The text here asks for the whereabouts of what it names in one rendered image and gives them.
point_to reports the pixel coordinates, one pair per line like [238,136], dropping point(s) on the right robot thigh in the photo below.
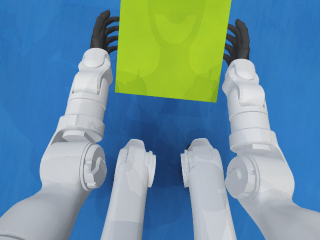
[212,219]

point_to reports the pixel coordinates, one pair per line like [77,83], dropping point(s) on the left robot upper arm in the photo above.
[69,172]

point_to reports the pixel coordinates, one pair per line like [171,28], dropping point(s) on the left robot forearm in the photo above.
[87,101]

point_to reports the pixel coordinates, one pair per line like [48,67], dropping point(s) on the right robot upper arm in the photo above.
[264,186]

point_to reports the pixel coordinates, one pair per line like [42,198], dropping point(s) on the left robot thigh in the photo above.
[126,210]

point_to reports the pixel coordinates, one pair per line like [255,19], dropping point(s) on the robot right hand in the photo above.
[240,48]

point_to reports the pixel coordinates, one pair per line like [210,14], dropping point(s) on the robot thigh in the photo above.
[126,210]
[212,219]

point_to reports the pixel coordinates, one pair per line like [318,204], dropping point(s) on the carton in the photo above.
[171,48]

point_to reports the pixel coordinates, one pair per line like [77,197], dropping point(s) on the robot left hand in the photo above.
[99,37]

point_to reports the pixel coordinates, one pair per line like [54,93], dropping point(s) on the right robot forearm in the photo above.
[248,114]

